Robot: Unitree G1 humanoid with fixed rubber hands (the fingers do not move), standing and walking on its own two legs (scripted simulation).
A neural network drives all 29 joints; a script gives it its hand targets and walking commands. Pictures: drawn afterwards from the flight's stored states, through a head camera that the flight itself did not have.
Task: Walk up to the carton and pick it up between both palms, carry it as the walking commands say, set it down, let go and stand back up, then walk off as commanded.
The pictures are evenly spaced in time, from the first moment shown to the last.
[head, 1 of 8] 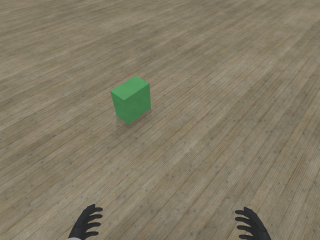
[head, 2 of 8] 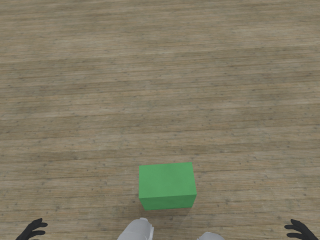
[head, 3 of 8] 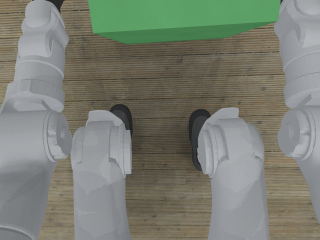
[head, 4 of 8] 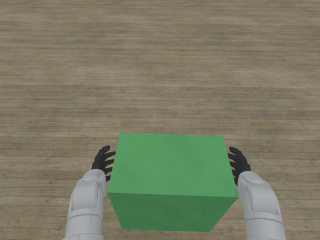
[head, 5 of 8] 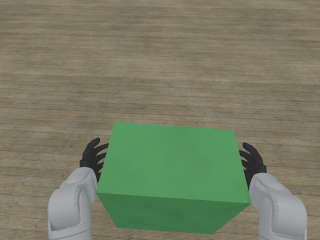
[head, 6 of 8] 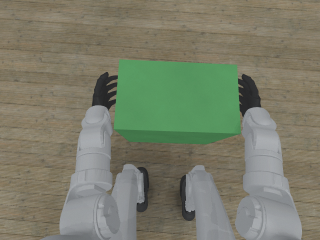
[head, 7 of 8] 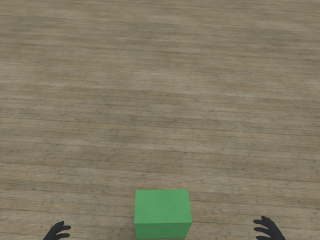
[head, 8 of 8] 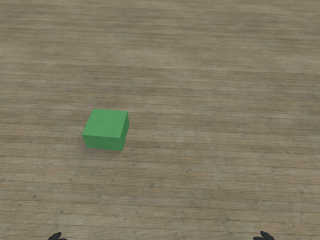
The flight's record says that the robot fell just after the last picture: no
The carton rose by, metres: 0.66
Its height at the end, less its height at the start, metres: -0.06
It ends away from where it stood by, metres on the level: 6.44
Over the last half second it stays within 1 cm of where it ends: yes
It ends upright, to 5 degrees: no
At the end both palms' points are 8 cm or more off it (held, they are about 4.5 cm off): yes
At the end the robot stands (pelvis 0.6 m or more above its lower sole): yes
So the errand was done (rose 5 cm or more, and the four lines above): no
